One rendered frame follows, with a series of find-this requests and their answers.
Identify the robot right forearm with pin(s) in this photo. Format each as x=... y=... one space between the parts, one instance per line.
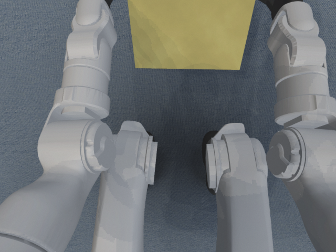
x=301 y=76

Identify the robot right foot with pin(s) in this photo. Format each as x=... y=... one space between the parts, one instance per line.
x=207 y=140

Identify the right robot hand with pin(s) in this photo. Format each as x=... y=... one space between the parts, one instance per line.
x=275 y=5

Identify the robot left thigh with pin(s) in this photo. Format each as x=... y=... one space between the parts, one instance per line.
x=122 y=194

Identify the carton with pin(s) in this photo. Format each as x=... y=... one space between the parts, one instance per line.
x=189 y=34

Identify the robot right upper arm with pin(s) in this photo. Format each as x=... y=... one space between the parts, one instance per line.
x=305 y=160

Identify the robot left forearm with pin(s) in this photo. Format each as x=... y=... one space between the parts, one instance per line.
x=84 y=90

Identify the robot left upper arm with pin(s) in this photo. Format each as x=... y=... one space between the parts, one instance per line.
x=42 y=216

